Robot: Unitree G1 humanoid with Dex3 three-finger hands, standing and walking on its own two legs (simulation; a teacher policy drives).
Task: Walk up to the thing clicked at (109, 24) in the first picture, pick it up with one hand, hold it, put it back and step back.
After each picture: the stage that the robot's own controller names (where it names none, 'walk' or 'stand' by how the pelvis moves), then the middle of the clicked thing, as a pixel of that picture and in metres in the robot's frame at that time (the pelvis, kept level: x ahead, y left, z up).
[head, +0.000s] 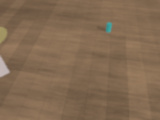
stand; (108, 27) +1.69 -0.34 -0.72
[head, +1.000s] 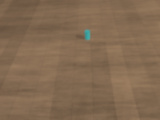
walk; (87, 34) +1.60 +0.06 -0.70
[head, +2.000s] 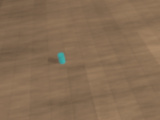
walk; (61, 58) +1.10 +0.28 -0.72
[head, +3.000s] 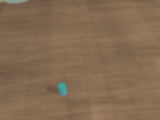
walk; (62, 89) +0.71 +0.22 -0.71
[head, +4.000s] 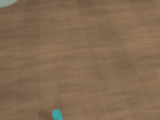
walk; (57, 116) +0.44 +0.19 -0.69
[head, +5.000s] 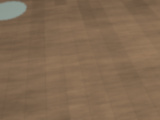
stand; out of the picture +0.41 +0.13 -0.72
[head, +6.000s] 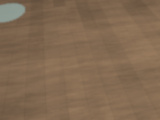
stand; out of the picture +0.39 +0.14 -0.73
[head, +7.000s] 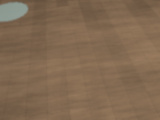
stand; out of the picture +0.37 +0.12 -0.73
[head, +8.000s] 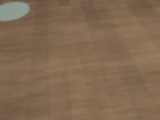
stand; out of the picture +0.37 +0.12 -0.73
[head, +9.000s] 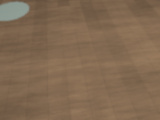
go down; out of the picture +0.37 +0.12 -0.73
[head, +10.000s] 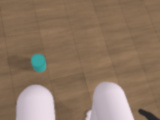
go down; (39, 63) +0.46 +0.16 -0.36
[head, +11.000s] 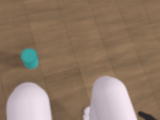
approach; (30, 59) +0.46 +0.17 -0.31
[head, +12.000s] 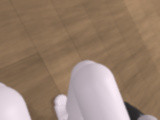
close in; out of the picture +0.44 +0.22 -0.23
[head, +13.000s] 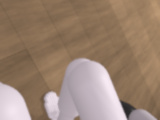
close; out of the picture +0.44 +0.23 -0.23
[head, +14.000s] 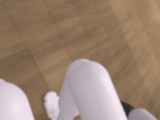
lift; out of the picture +0.42 +0.21 -0.24
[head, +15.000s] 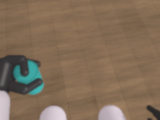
lift; (30, 78) +0.35 +0.18 -0.01
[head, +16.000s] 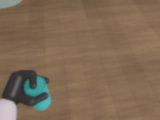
hold; (38, 94) +0.31 +0.16 +0.00
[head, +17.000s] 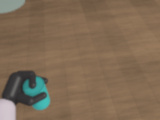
hold; (37, 94) +0.31 +0.17 +0.00
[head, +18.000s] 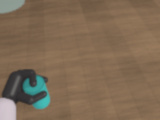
hold; (37, 93) +0.32 +0.17 +0.01
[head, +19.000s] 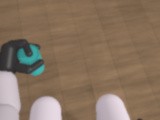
crouch; (32, 61) +0.42 +0.17 -0.08
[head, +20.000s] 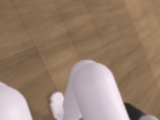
lower; out of the picture +0.43 +0.26 -0.24
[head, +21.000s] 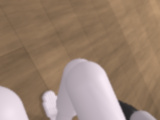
lower; out of the picture +0.44 +0.27 -0.24
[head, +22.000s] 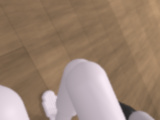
lower; out of the picture +0.44 +0.27 -0.24
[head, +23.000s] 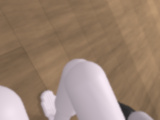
lower; out of the picture +0.45 +0.27 -0.24
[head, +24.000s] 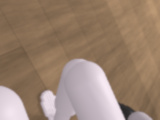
loosen; out of the picture +0.45 +0.27 -0.24
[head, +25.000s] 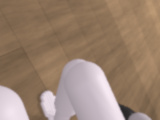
withdraw; out of the picture +0.44 +0.26 -0.25
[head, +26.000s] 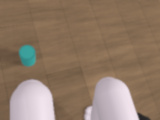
walk; (28, 56) +0.46 +0.21 -0.30
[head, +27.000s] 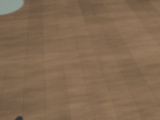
stand; out of the picture +0.39 +0.13 -0.65
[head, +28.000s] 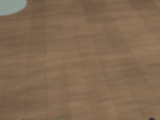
stand; out of the picture +0.41 +0.15 -0.66
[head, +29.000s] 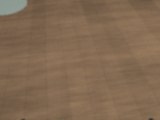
stand; out of the picture +0.40 +0.14 -0.66
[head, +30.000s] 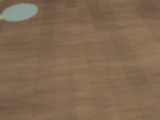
stand; out of the picture +0.42 +0.13 -0.72
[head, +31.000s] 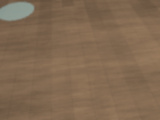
stand; out of the picture +0.39 +0.14 -0.73
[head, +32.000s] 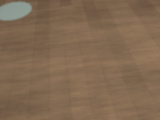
walk; out of the picture +0.40 +0.15 -0.73
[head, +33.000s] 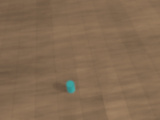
walk; (70, 86) +0.63 +0.13 -0.70
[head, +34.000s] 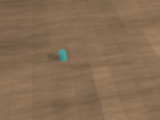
walk; (62, 55) +1.02 +0.18 -0.70
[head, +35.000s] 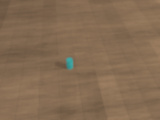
stand; (69, 63) +1.04 +0.15 -0.70
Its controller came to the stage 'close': yes
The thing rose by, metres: 0.71
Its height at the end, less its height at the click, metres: +0.00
